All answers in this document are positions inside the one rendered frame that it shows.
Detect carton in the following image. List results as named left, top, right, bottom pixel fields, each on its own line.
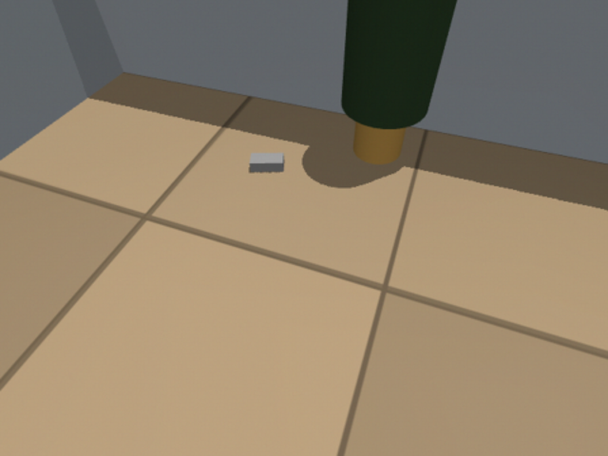
left=250, top=153, right=284, bottom=172

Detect potted plant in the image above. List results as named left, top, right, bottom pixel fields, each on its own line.
left=341, top=0, right=457, bottom=164

